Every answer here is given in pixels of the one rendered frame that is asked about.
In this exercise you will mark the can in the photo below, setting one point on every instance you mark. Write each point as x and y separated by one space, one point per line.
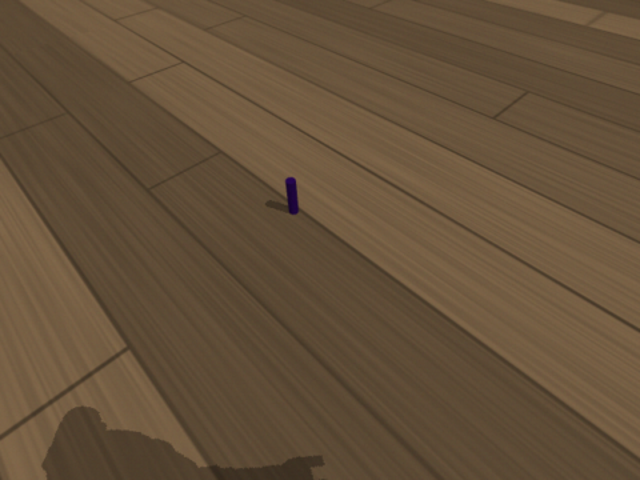
292 195

